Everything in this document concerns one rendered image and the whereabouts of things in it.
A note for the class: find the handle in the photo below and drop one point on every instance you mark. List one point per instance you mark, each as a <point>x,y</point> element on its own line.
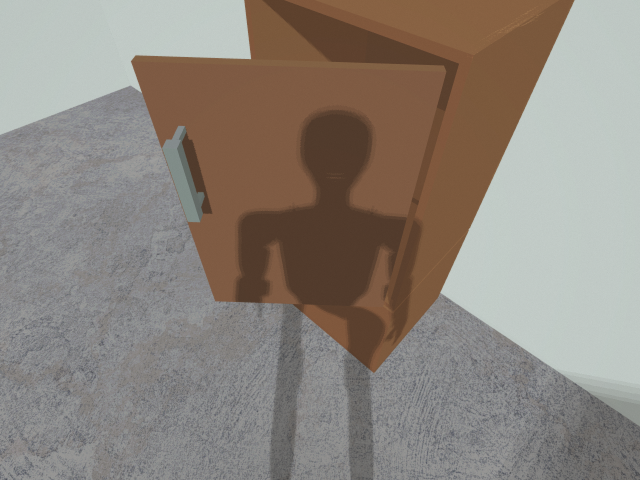
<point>177,162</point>

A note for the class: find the cupboard door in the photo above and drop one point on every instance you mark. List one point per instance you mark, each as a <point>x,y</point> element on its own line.
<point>308,169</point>

